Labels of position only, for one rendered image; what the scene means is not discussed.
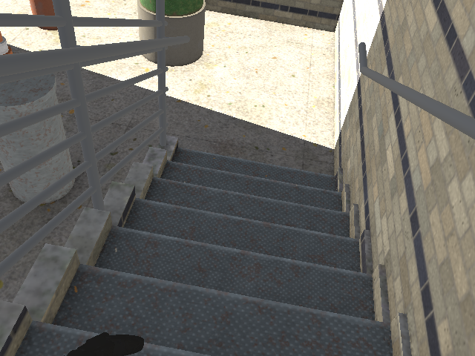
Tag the robot left hand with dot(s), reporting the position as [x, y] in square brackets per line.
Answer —
[110, 345]

